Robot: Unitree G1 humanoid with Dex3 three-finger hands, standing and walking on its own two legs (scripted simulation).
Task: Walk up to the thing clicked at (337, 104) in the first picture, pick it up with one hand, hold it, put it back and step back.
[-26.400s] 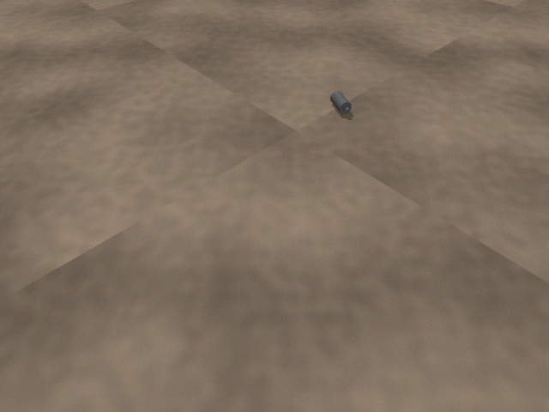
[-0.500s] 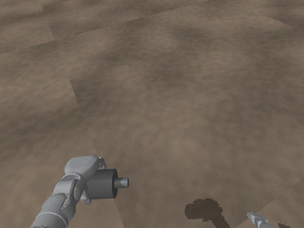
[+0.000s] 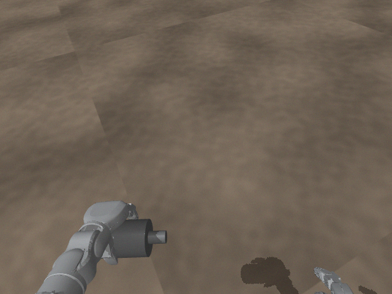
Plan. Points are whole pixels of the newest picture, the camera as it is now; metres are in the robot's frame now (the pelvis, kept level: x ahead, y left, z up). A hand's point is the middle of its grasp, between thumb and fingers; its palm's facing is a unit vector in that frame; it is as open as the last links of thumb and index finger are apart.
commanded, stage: hold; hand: left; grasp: from above
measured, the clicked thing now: (126, 238) +0.29 +0.20 -0.08
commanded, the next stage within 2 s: crouch in 0.30 s
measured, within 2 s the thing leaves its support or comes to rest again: neither
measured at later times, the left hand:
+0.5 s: hand (113, 227) +0.30 +0.22 -0.05, palm faces -0.47 -0.05 -0.88, open 10.7 cm
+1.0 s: hand (128, 247) +0.32 +0.24 -0.22, palm faces -0.44 +0.05 -0.90, open 10.7 cm
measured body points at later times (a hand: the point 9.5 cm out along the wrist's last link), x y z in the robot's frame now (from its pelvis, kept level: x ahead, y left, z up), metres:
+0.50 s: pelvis +0.01 +0.00 +0.00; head +0.02 -0.02 +0.45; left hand +0.32 +0.22 +0.00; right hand +0.15 -0.26 -0.11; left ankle +0.03 +0.12 -0.74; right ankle +0.01 -0.14 -0.74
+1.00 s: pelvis -0.02 +0.00 -0.10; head +0.09 +0.02 +0.34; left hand +0.33 +0.23 -0.17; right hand +0.07 -0.29 -0.21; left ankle +0.03 +0.12 -0.74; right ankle +0.01 -0.14 -0.74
